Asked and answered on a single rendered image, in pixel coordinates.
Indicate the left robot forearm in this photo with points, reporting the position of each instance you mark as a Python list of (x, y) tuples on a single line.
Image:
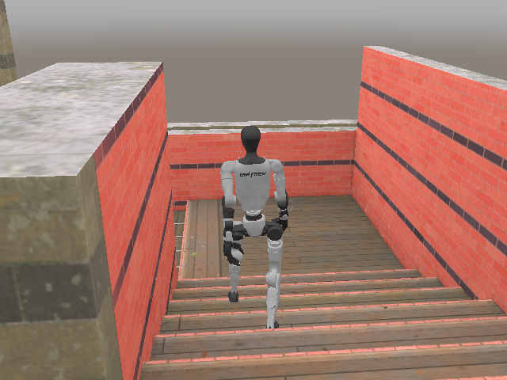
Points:
[(228, 222)]

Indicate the right robot hand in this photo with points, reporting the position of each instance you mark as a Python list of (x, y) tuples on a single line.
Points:
[(284, 223)]

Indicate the right robot forearm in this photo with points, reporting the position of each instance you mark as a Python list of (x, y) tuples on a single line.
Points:
[(283, 208)]

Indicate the right robot shin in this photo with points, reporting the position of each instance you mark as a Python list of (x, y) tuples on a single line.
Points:
[(272, 301)]

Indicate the robot left upper arm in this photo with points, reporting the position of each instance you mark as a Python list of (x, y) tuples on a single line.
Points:
[(227, 169)]

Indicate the right robot foot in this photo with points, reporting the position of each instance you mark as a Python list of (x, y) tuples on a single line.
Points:
[(276, 325)]

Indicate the left robot hand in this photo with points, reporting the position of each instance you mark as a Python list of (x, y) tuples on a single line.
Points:
[(227, 251)]

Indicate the robot right upper arm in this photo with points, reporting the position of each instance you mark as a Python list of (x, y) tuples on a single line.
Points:
[(279, 179)]

